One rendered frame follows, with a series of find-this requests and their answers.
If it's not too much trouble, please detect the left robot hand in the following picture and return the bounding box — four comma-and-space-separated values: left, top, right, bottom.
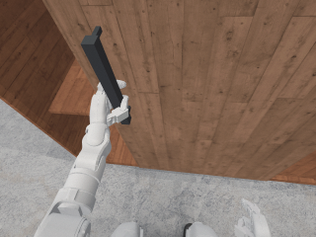
89, 79, 129, 127

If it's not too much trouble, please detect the robot left upper arm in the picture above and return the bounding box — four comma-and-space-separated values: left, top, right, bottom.
37, 212, 91, 237

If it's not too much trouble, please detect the right robot foot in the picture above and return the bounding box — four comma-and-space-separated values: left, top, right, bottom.
183, 223, 193, 237

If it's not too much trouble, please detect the robot left thigh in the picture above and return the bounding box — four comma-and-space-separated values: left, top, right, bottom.
111, 222, 144, 237

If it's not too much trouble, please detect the right robot hand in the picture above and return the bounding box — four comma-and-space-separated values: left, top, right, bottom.
234, 198, 273, 237

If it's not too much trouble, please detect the wardrobe door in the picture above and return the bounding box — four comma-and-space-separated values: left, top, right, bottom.
42, 0, 316, 182
278, 150, 316, 179

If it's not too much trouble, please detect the left robot forearm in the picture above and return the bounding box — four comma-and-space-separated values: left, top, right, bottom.
34, 122, 112, 237

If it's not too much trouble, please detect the handle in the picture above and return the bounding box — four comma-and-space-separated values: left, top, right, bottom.
81, 26, 131, 125

